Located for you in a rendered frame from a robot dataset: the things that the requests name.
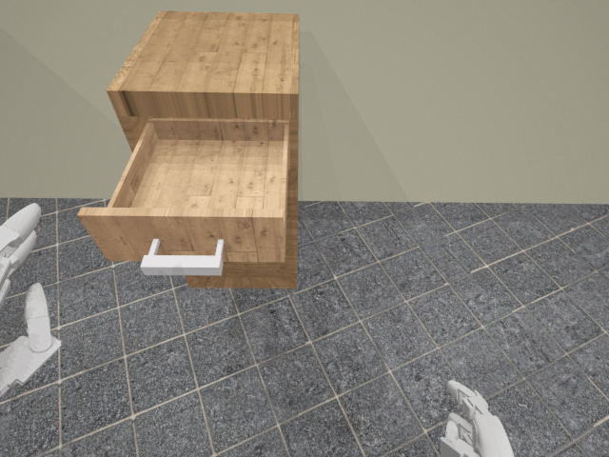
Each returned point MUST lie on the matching cabinet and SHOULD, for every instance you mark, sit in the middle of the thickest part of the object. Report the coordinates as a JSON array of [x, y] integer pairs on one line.
[[219, 65]]

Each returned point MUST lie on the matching left robot hand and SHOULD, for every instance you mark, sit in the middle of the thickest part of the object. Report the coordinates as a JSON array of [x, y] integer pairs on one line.
[[24, 356]]

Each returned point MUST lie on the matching drawer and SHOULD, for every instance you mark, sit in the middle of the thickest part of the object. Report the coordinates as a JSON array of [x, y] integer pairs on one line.
[[190, 182]]

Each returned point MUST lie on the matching handle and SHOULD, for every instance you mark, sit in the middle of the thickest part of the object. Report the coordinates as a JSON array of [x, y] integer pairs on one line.
[[153, 264]]

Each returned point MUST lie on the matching right robot hand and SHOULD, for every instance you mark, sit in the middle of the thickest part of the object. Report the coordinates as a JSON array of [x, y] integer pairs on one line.
[[485, 438]]

